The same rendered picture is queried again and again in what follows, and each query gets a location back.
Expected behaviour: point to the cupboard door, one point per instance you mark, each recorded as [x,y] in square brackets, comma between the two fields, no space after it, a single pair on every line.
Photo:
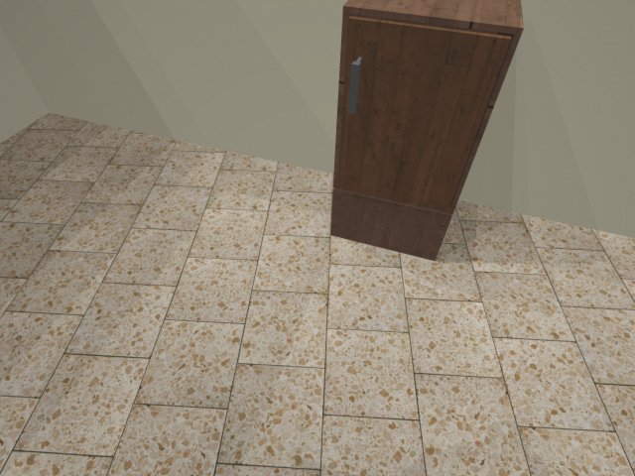
[422,94]

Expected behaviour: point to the handle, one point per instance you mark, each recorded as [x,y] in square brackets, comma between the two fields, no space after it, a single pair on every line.
[354,85]

